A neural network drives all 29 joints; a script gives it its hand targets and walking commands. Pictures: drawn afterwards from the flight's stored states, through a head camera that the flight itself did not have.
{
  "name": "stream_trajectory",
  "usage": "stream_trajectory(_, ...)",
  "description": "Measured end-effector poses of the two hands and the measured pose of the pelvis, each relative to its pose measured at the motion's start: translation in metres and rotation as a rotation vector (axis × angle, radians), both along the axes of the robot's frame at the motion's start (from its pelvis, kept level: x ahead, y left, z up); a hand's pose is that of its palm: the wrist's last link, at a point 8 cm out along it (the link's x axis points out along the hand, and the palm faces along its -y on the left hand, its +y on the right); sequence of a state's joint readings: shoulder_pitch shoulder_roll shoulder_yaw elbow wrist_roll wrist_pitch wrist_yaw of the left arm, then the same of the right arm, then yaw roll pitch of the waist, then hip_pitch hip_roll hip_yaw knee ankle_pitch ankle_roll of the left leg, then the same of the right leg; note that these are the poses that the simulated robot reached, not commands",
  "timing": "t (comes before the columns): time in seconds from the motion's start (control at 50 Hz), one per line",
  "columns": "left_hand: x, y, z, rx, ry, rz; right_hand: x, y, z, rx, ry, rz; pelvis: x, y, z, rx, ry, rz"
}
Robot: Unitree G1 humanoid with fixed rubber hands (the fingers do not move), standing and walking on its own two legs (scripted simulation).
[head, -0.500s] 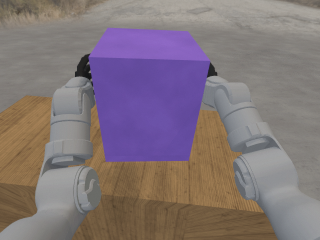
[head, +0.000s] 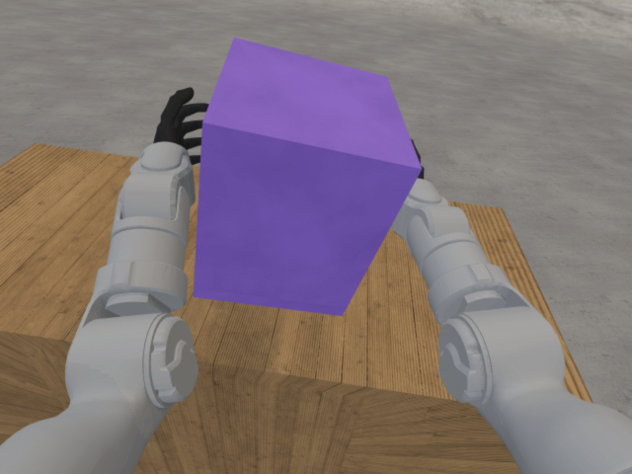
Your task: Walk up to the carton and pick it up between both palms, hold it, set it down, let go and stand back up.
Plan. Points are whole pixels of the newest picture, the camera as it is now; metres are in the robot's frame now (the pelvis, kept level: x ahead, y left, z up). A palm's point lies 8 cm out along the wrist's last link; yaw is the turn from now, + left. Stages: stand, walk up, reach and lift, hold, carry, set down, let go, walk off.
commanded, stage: set down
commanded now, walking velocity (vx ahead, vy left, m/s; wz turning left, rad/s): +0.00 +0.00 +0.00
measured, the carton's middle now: (291, 185) +0.42 -0.01 +0.21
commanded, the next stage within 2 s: none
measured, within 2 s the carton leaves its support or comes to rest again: neither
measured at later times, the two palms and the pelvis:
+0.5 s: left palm (201, 148) +0.44 +0.10 +0.25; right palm (424, 183) +0.41 -0.19 +0.22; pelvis +0.02 -0.01 +0.00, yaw -2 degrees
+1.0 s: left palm (231, 177) +0.44 +0.07 +0.21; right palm (436, 216) +0.40 -0.22 +0.16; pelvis +0.01 -0.01 +0.00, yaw -2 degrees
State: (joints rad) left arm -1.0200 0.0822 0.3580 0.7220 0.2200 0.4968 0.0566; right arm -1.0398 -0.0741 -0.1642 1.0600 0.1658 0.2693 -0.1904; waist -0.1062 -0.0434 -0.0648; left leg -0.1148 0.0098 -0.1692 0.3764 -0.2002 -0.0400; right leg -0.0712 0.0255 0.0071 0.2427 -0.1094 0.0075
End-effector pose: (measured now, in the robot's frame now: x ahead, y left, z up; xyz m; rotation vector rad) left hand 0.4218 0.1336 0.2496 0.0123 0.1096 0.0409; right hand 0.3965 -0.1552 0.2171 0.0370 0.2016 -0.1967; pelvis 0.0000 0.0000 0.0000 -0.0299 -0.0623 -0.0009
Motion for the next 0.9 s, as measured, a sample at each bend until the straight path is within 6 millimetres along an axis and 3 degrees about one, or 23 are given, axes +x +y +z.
stream_trajectory(0.08,0.0,-0.01,-0.025,0.006,0.011,0.008,0.0,-0.009,-0.028,-0.001,0.008,0.005,0.002,-0.005,0.0,-0.004,-0.001,0.008)
stream_trajectory(0.16,-0.001,-0.024,-0.033,0.011,0.002,0.008,-0.001,-0.022,-0.037,-0.003,-0.005,0.002,0.003,-0.009,-0.001,-0.008,0.007,0.012)
stream_trajectory(0.32,0.006,-0.045,-0.003,0.012,-0.055,-0.01,0.003,-0.043,-0.01,-0.006,-0.061,-0.016,0.006,-0.01,-0.001,0.0,0.045,-0.016)
stream_trajectory(0.44,0.012,-0.04,0.009,0.002,-0.034,-0.008,0.01,-0.039,0.005,0.003,-0.051,-0.017,0.014,-0.006,0.0,0.011,0.045,-0.038)
stream_trajectory(0.52,0.016,-0.027,-0.006,-0.018,0.014,0.002,0.015,-0.027,-0.004,-0.01,-0.008,-0.006,0.017,-0.005,0.001,0.013,0.024,-0.03)
stream_trajectory(0.7,0.013,-0.002,-0.06,-0.041,0.05,0.038,0.021,-0.003,-0.044,-0.043,0.026,0.03,0.021,-0.006,-0.001,-0.001,0.02,-0.006)
stream_trajectory(0.8,0.011,-0.013,-0.068,-0.015,0.05,0.038,0.019,-0.014,-0.052,-0.027,0.02,0.023,0.02,-0.007,-0.002,-0.01,0.044,-0.006)
stream_trajectory(0.9,0.017,-0.039,-0.059,0.039,0.051,0.001,0.015,-0.038,-0.053,0.003,0.021,-0.01,0.017,-0.008,-0.002,-0.008,0.06,-0.02)
